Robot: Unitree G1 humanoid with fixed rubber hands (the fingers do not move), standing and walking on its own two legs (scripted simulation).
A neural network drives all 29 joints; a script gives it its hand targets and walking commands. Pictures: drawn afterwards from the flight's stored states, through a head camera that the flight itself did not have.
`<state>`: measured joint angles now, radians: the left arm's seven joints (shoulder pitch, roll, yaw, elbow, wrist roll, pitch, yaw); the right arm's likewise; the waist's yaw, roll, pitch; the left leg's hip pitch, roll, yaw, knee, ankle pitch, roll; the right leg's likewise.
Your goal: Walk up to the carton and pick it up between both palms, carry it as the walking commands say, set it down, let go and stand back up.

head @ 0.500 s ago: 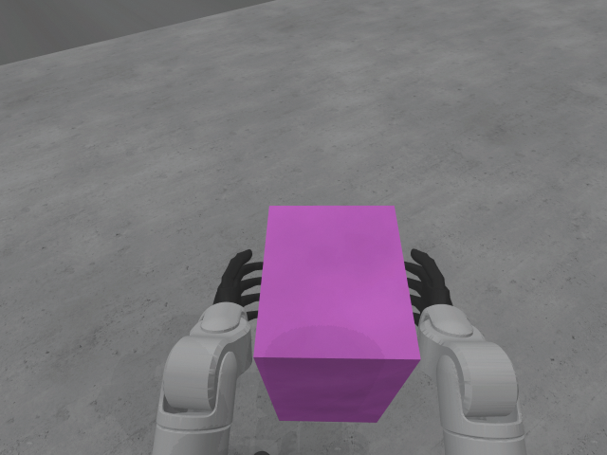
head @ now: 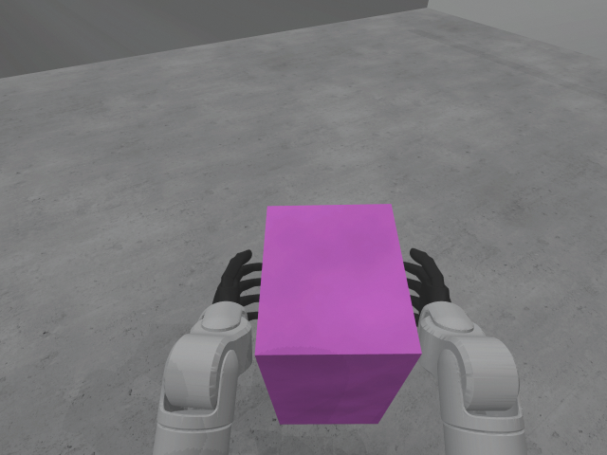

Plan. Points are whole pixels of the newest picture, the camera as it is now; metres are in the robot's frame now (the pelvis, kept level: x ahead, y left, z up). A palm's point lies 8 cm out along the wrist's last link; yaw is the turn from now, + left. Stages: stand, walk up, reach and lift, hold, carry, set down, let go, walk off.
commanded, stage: carry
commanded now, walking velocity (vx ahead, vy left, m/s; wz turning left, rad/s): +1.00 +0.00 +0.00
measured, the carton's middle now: (328, 327) +0.30 +0.00 +0.05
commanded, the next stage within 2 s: none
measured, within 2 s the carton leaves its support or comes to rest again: neither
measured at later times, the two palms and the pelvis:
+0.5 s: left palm (275, 118) +0.78 +0.11 +0.10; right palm (385, 124) +0.77 -0.13 +0.10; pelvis +0.49 +0.00 +0.00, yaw -3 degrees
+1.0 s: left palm (296, 55) +1.24 +0.08 +0.08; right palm (371, 57) +1.25 -0.16 +0.08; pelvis +0.96 -0.05 -0.02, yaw +0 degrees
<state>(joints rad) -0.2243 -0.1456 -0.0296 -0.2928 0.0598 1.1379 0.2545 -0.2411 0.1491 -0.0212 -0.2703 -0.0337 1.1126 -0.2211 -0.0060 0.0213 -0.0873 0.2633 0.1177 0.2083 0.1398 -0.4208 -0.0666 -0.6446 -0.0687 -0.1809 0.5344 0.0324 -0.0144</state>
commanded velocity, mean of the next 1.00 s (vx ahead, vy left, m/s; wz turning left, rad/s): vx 1.00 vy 0.00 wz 0.00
